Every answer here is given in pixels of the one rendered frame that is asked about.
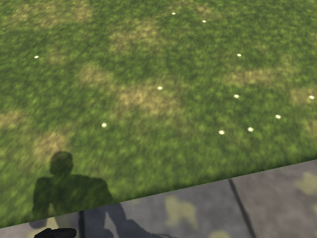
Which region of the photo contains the robot left hand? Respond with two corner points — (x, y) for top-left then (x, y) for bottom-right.
(34, 228), (76, 238)

